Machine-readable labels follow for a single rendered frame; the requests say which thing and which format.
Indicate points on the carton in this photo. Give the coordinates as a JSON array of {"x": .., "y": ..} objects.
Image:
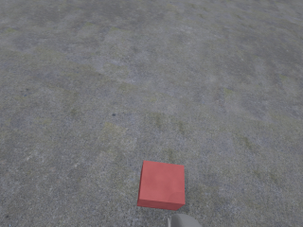
[{"x": 161, "y": 186}]

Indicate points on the right robot thigh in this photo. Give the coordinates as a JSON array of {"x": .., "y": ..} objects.
[{"x": 181, "y": 220}]

